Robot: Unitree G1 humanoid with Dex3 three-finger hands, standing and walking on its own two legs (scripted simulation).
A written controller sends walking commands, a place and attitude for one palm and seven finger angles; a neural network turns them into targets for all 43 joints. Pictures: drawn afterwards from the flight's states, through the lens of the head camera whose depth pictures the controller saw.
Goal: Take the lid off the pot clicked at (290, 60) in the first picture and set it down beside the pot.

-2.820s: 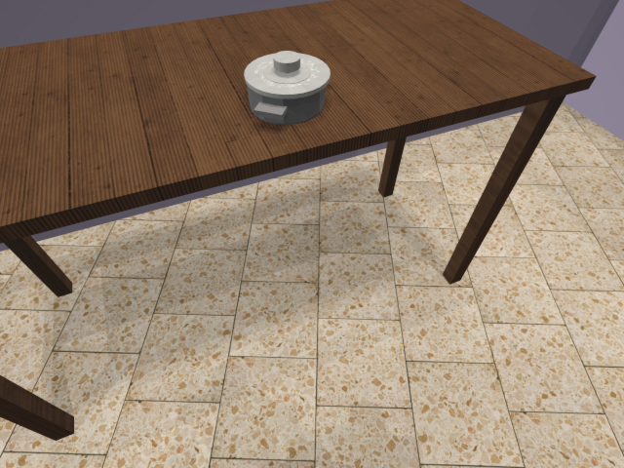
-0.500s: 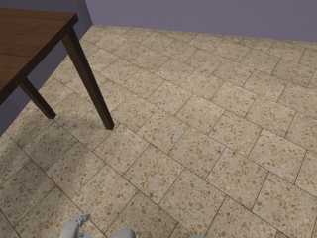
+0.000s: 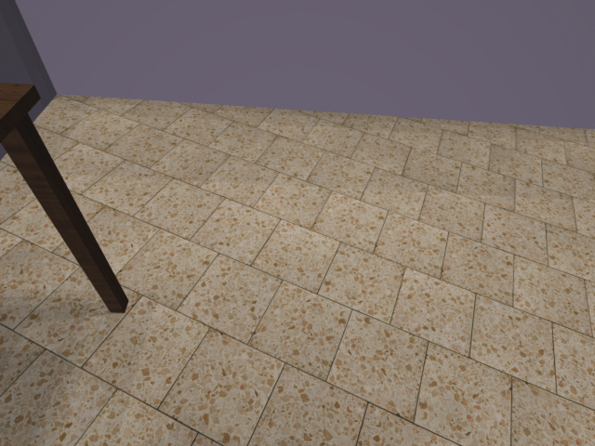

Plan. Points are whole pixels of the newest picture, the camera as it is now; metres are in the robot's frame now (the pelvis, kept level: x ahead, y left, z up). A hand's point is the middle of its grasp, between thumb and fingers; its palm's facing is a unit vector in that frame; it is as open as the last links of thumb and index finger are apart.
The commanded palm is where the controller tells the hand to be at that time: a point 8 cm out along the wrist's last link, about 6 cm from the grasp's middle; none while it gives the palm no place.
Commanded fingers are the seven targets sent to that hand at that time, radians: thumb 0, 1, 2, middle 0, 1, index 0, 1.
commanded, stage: walk to a spot facing it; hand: left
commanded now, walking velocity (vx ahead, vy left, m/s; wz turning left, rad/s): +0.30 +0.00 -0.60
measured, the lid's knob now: out of the picture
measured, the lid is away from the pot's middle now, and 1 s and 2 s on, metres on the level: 0.00 0.00 0.00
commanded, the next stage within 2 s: turn to face it in 0.40 s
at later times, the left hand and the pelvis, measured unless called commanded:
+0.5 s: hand (285, 318) +0.38 +0.04 -0.17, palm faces -0.34 -0.92 -0.22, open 7.4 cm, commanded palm none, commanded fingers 0.00 0.90 0.90 -0.20 -0.30 -0.20 -0.30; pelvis +0.19 -0.09 -0.02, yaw -17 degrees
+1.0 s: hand (259, 319) +0.38 +0.09 -0.18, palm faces -0.06 -0.98 -0.20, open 7.4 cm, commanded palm none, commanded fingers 0.00 0.90 0.90 -0.20 -0.30 -0.20 -0.30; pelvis +0.31 -0.09 +0.00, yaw -7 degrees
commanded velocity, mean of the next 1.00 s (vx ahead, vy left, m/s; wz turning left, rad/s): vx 0.13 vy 0.00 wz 0.07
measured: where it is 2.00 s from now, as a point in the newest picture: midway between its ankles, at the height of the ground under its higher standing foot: (336, 432)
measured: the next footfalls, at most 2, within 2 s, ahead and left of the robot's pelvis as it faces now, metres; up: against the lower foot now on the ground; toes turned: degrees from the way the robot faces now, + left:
right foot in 0.34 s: +0.29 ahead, -0.19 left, +0.00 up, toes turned -20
left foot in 0.78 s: +0.42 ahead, -0.02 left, +0.00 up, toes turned -7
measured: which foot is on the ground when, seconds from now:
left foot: down 0.00-0.32, up 0.34-0.76, down 0.78-1.00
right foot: up 0.00-0.32, down 0.34-0.80, up 0.82-1.00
